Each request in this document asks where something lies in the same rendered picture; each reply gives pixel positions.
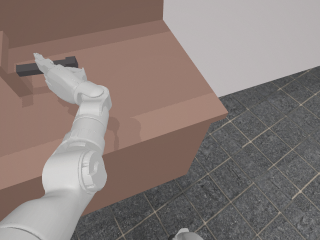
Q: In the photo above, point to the robot right shin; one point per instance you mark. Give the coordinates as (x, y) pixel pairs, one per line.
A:
(182, 230)

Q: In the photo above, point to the left robot upper arm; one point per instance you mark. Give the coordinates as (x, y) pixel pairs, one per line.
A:
(70, 181)

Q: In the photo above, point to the left robot hand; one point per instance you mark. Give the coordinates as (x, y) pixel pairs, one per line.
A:
(63, 81)

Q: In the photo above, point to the counter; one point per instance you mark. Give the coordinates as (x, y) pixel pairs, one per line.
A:
(162, 106)

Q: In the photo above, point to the robot left forearm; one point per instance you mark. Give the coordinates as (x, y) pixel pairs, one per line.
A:
(91, 120)

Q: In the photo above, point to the tap lever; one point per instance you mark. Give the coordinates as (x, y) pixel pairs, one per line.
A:
(32, 68)

